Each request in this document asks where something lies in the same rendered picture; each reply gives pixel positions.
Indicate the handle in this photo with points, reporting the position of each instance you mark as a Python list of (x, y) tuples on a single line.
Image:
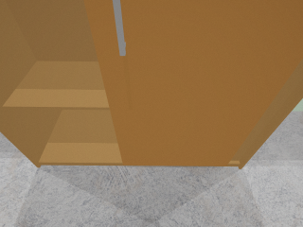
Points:
[(119, 28)]

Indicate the wardrobe door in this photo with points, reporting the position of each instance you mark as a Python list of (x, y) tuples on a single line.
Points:
[(197, 75), (283, 94)]

